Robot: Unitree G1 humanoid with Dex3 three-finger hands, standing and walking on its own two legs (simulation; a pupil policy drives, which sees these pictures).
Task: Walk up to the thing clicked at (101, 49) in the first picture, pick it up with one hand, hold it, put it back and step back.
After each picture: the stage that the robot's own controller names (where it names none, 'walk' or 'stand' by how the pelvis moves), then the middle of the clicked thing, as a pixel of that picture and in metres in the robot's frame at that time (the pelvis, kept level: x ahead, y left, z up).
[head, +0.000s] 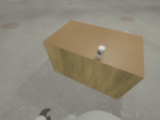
stand; (100, 52) +0.68 -0.07 -0.07
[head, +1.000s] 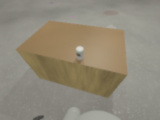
walk; (79, 53) +0.58 +0.16 -0.04
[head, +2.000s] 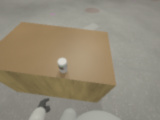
stand; (62, 65) +0.41 +0.23 -0.04
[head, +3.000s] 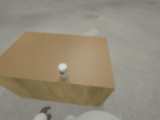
stand; (63, 70) +0.41 +0.24 -0.07
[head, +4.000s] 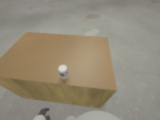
stand; (63, 72) +0.39 +0.24 -0.07
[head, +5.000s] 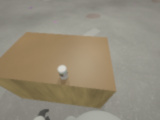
stand; (63, 72) +0.38 +0.24 -0.07
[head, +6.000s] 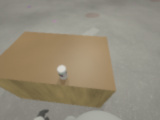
stand; (62, 72) +0.38 +0.24 -0.07
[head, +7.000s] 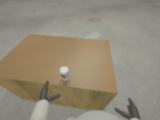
rise first; (65, 73) +0.38 +0.23 -0.07
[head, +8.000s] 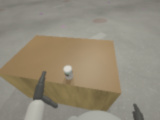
go down; (68, 72) +0.40 +0.22 -0.06
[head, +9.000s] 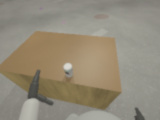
go down; (68, 70) +0.40 +0.22 -0.06
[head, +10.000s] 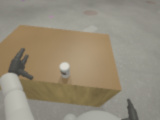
go down; (65, 70) +0.38 +0.20 -0.03
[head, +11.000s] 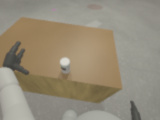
approach; (65, 66) +0.40 +0.20 -0.02
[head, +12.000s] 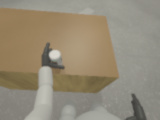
close; (56, 59) +0.41 +0.22 +0.02
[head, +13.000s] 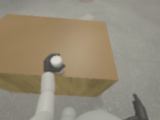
lift; (57, 65) +0.38 +0.22 +0.01
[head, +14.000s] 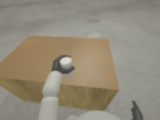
lift; (67, 67) +0.33 +0.16 +0.12
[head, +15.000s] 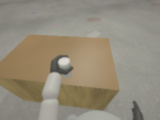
hold; (65, 68) +0.32 +0.18 +0.11
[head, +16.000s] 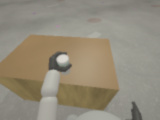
hold; (64, 65) +0.33 +0.19 +0.13
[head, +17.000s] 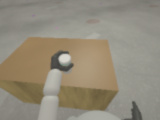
crouch; (66, 64) +0.34 +0.17 +0.14
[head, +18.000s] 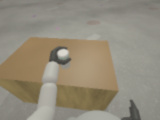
crouch; (64, 59) +0.38 +0.19 +0.14
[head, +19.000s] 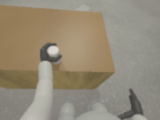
lower; (55, 55) +0.45 +0.21 +0.01
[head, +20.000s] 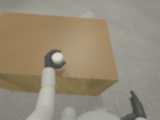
lower; (58, 61) +0.41 +0.21 +0.01
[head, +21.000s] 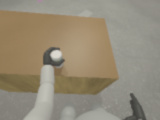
lower; (57, 59) +0.42 +0.21 +0.02
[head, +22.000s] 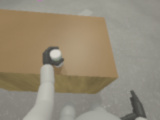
lower; (57, 58) +0.43 +0.21 +0.02
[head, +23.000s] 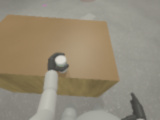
loosen; (61, 64) +0.39 +0.19 +0.01
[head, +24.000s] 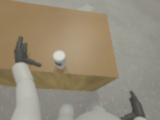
rise; (60, 60) +0.40 +0.19 +0.02
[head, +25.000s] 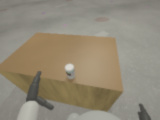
sink last; (70, 71) +0.39 +0.20 -0.02
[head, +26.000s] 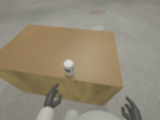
stand; (69, 68) +0.39 +0.19 +0.00
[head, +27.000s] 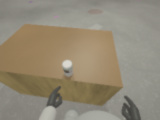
stand; (67, 68) +0.38 +0.19 +0.00
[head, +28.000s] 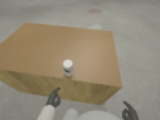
stand; (68, 68) +0.38 +0.18 +0.00
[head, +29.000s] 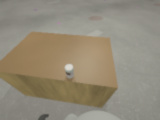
stand; (69, 71) +0.41 +0.19 -0.06
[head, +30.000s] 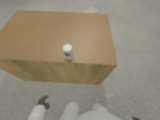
walk; (68, 52) +0.50 +0.19 -0.04
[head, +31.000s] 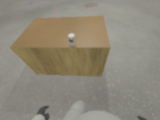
walk; (72, 39) +0.76 +0.27 -0.05
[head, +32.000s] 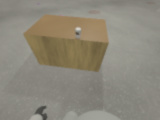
stand; (78, 33) +0.98 +0.23 -0.05
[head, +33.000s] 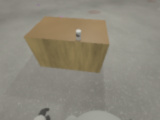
stand; (78, 35) +0.97 +0.21 -0.07
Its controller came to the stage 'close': yes
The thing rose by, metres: 0.21
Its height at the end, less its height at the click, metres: +0.00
